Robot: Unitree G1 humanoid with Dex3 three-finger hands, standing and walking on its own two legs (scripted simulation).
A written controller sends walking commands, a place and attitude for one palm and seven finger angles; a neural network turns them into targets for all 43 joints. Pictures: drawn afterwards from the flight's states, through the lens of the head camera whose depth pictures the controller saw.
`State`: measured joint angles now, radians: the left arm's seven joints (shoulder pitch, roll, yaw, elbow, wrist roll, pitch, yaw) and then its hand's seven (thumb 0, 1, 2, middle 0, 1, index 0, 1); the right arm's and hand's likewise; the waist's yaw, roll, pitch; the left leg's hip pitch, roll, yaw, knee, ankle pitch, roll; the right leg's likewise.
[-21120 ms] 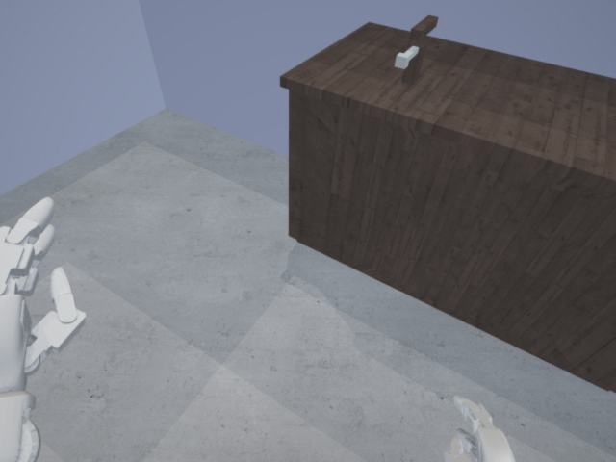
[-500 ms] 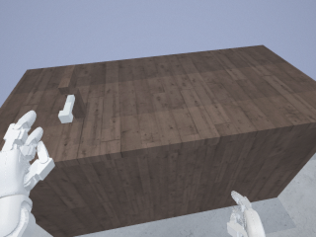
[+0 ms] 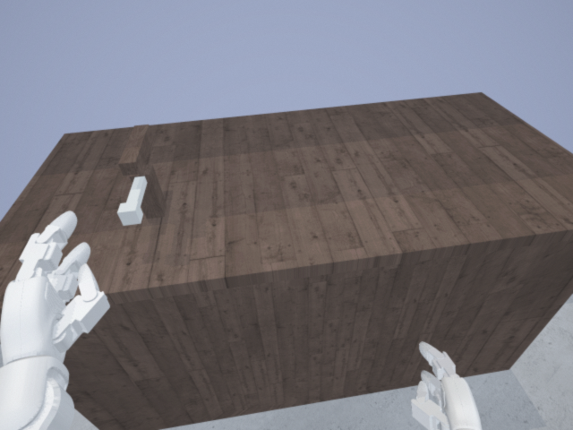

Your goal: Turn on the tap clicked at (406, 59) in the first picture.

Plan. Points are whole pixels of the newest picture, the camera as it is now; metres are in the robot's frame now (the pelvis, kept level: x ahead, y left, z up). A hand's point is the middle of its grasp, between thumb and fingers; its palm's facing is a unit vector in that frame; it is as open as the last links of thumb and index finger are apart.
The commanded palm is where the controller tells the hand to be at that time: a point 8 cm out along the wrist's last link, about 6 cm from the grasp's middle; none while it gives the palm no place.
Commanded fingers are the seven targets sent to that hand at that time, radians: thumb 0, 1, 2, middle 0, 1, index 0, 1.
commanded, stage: turn the palm inward beside the body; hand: left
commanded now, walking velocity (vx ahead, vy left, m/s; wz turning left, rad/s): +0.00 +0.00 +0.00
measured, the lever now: (130, 213) +0.38 +0.32 +0.12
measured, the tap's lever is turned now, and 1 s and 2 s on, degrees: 0 0 0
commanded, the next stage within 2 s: reach beside the lever's end, fingers flat in 0.38 s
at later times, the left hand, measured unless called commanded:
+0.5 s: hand (122, 300) +0.19 +0.21 +0.17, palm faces +0.47 -0.87 -0.12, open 7.4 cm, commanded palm +0.13 +0.26 +0.18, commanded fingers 0.00 0.90 0.90 -0.20 -0.30 -0.20 -0.30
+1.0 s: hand (107, 283) +0.22 +0.25 +0.16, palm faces +0.50 -0.86 -0.10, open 7.4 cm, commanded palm +0.17 +0.29 +0.16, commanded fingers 0.00 0.90 0.90 -0.19 -0.28 -0.19 -0.28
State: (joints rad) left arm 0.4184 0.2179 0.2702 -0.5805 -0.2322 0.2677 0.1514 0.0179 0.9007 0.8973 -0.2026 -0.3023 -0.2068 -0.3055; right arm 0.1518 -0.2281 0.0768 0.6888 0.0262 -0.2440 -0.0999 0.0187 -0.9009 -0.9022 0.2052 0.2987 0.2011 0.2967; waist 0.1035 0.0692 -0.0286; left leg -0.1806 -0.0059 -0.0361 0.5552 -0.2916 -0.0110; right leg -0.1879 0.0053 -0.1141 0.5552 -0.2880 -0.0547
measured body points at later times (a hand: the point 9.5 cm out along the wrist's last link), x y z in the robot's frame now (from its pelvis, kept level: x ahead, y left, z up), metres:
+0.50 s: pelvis +0.00 -0.02 +0.00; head -0.04 -0.06 +0.45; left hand +0.16 +0.26 +0.18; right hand +0.22 -0.23 -0.07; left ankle +0.01 +0.13 -0.73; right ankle +0.02 -0.08 -0.73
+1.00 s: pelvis +0.01 +0.00 +0.00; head -0.02 -0.03 +0.45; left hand +0.18 +0.30 +0.16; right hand +0.21 -0.22 -0.07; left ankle +0.01 +0.13 -0.73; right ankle +0.02 -0.08 -0.73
